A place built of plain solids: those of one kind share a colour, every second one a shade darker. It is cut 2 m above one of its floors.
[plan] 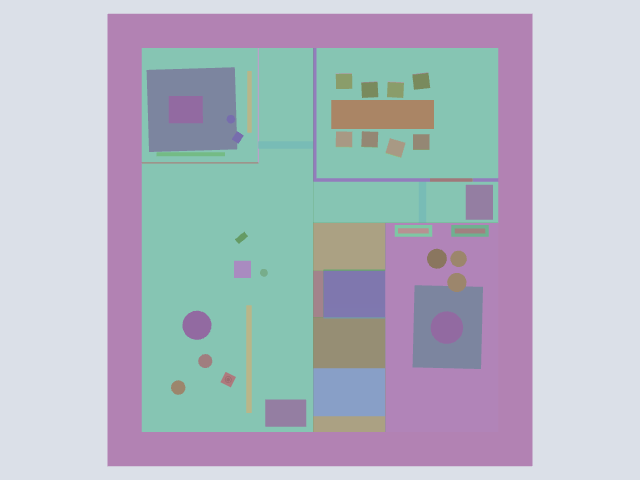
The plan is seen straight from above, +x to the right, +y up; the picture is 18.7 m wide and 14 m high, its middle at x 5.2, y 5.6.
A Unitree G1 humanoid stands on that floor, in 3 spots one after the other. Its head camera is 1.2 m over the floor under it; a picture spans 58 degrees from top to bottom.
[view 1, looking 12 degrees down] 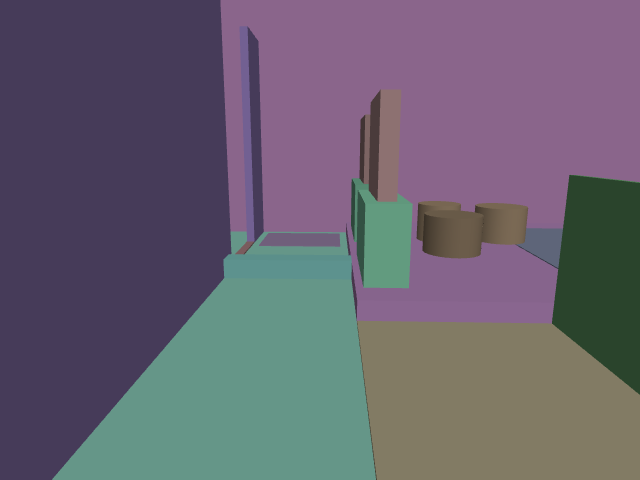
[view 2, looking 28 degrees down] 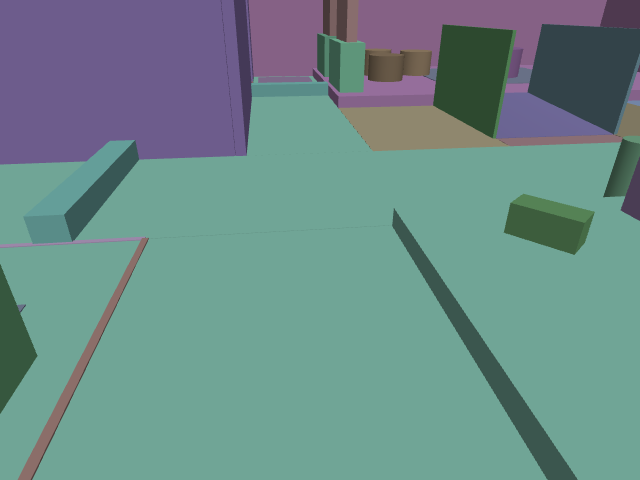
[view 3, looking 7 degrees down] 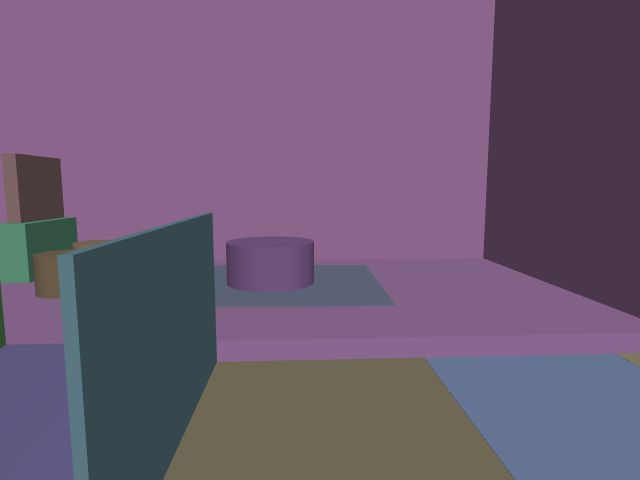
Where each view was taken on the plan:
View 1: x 4.20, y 6.26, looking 2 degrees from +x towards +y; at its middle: low_mat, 5.72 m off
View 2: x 1.02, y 7.10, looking -7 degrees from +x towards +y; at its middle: floor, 2.56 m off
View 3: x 4.20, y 2.75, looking -3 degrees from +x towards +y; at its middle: wall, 6.26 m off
